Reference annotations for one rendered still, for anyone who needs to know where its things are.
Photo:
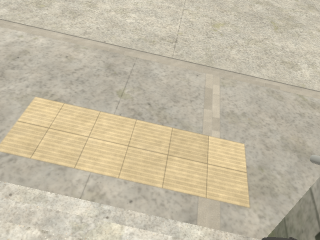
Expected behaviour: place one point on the stairs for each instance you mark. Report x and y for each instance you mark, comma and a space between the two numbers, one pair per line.
32, 214

